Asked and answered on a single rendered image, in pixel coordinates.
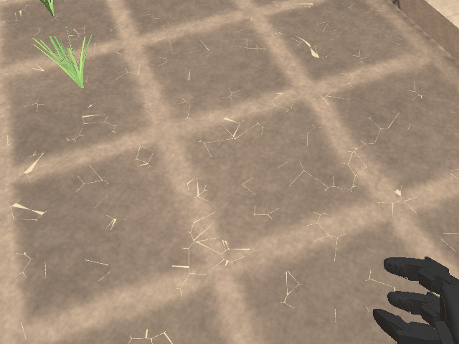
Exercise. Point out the right robot hand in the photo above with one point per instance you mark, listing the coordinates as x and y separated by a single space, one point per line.
442 313

